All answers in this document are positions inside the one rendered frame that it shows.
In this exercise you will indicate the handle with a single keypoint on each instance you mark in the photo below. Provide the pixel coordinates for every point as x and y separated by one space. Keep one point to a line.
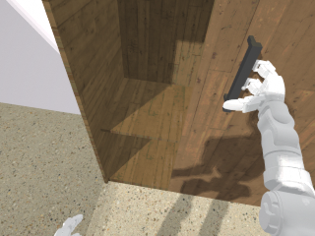
244 70

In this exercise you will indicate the right robot forearm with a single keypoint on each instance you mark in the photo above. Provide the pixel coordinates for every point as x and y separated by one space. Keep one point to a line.
284 168

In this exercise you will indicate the robot left hand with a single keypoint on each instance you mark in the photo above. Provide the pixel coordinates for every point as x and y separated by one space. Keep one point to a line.
69 225

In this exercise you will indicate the robot right hand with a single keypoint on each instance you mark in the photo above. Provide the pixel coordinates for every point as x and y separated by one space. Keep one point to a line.
272 89

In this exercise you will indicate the robot right upper arm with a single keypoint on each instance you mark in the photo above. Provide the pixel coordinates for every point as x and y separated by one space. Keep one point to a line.
287 214

